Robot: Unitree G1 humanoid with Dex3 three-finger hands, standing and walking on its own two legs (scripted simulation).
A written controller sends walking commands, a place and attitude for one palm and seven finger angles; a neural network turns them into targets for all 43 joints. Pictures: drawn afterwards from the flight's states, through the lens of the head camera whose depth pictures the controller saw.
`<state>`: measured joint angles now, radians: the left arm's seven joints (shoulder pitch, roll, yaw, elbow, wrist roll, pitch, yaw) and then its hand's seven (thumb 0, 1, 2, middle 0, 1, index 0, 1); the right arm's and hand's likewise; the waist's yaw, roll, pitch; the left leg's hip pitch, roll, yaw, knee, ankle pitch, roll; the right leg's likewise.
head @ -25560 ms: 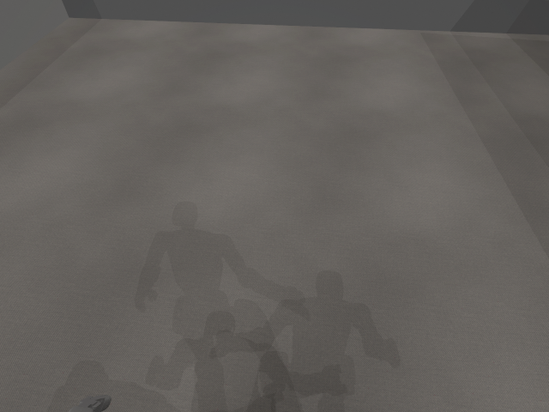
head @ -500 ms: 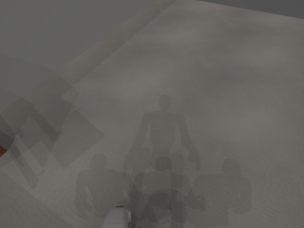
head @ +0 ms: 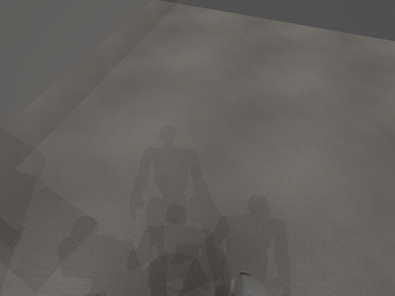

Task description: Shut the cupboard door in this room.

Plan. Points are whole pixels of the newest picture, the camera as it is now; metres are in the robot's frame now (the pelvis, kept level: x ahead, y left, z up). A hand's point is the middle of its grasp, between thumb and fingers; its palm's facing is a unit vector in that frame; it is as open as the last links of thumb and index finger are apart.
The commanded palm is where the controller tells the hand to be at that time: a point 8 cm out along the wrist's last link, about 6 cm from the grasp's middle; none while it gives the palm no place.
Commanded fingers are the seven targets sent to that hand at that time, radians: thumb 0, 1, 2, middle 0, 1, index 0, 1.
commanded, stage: walk around to get in front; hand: left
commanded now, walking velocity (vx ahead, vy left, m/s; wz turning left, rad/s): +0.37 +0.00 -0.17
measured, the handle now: out of the picture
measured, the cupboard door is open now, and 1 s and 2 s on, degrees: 77 77 77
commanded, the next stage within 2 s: walk to a spot facing it in 1.82 s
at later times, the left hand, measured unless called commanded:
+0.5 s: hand (145, 260) +0.22 +0.14 -0.17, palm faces +0.02 -0.97 -0.23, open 7.2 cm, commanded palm none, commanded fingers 0.00 0.90 0.90 -0.20 -0.30 -0.20 -0.30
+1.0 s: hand (148, 177) +0.46 +0.17 -0.17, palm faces -0.03 -0.99 -0.17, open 7.4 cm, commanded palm none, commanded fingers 0.00 0.90 0.90 -0.20 -0.30 -0.20 -0.30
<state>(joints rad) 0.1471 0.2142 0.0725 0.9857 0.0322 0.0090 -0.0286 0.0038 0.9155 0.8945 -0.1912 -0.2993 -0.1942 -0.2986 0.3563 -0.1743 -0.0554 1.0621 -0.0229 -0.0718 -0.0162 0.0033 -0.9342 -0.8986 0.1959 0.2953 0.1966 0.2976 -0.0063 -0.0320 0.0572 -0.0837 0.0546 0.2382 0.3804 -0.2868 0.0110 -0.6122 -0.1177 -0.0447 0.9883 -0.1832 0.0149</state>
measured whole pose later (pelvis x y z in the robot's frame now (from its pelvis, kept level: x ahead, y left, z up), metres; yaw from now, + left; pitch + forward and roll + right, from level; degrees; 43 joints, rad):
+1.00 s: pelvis +0.40 -0.01 +0.00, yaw -5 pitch -1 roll +0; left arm 0.20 0.19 0.07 1.05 0.03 0.00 -0.02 0.00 0.91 0.89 -0.19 -0.30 -0.20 -0.30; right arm 0.35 -0.15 -0.06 1.09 -0.02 -0.07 -0.02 0.00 -0.95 -0.90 0.20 0.30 0.20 0.30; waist 0.01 -0.03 0.04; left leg -0.07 0.05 0.24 0.35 -0.26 0.02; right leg -0.61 -0.14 -0.05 1.04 -0.17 0.03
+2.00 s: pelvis +0.78 -0.03 +0.00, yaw -2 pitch -1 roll -1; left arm 0.25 0.18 0.06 1.09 0.03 -0.01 0.00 0.00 0.91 0.89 -0.19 -0.30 -0.20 -0.30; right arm 0.23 -0.17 -0.06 1.04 -0.01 -0.08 -0.03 -0.02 -0.96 -0.90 0.20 0.30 0.20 0.30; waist 0.01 -0.03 0.07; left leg -0.16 0.02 0.21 0.41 -0.24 0.07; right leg -0.57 -0.13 -0.05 1.12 -0.24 0.03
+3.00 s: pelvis +0.86 +0.00 +0.00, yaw +30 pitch +1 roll -2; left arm 0.15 0.28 0.07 0.93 0.01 0.06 0.01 0.00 0.91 0.89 -0.19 -0.30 -0.20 -0.30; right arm 0.17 -0.19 -0.04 0.91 -0.01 0.02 0.01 0.01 -0.91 -0.90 0.20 0.30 0.20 0.30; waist 0.00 -0.03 0.09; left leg -0.27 -0.06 -0.03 0.45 -0.19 0.08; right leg -0.48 -0.09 0.00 1.08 -0.37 0.12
